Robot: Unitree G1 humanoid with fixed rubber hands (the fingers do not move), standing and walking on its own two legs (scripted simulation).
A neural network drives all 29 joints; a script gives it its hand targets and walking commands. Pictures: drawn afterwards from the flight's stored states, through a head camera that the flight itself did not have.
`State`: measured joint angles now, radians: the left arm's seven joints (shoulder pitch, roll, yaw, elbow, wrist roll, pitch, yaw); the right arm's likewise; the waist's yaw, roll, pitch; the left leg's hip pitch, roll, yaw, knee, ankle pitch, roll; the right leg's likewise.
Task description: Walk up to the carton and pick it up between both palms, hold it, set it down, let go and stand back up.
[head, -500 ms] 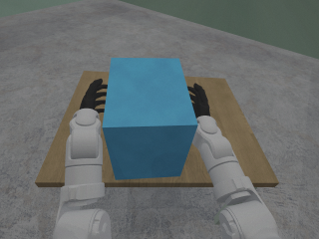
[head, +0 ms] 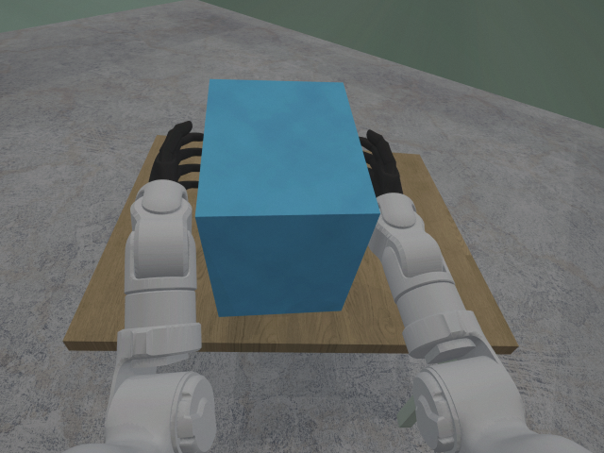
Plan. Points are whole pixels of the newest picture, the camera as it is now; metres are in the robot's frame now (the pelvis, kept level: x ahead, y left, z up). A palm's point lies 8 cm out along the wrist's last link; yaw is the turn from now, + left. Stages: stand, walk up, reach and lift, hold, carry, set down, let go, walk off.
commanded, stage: hold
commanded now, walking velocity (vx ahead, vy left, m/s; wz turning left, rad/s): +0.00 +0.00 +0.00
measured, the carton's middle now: (279, 202) +0.40 +0.00 +0.15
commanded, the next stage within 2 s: none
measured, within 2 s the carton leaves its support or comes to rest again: neither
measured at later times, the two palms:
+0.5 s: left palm (167, 203) +0.35 +0.14 +0.19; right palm (384, 218) +0.35 -0.13 +0.17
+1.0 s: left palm (175, 202) +0.38 +0.14 +0.17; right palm (377, 214) +0.37 -0.13 +0.15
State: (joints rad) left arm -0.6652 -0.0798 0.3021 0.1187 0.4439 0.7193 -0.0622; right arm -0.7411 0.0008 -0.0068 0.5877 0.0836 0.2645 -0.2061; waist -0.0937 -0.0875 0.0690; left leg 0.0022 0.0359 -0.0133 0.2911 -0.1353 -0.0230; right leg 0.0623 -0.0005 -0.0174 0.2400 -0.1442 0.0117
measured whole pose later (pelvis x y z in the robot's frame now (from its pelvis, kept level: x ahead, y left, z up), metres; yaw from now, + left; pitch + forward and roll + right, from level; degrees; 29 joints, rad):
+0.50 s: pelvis -0.01 +0.00 +0.00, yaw +0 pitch -10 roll -1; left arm -0.56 -0.08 0.27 0.07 0.40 0.71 -0.06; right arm -0.62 0.00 0.05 0.50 0.16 0.25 -0.26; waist -0.09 -0.05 0.07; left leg 0.00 0.04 -0.01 0.31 -0.14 -0.02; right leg 0.07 0.00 -0.02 0.25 -0.14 0.01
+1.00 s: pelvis +0.01 +0.00 +0.00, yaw +0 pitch -8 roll +0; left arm -0.57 -0.08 0.28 0.10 0.43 0.72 -0.07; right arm -0.64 0.01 0.04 0.57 0.20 0.24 -0.26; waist -0.09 -0.06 0.07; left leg 0.00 0.04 -0.01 0.28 -0.14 -0.03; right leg 0.06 0.00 -0.02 0.23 -0.15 0.01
